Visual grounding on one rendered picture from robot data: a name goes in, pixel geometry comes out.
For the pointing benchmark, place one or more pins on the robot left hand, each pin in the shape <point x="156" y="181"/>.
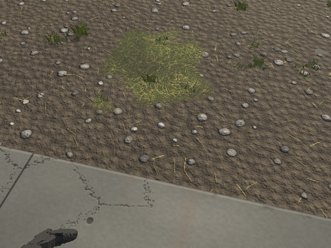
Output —
<point x="50" y="238"/>

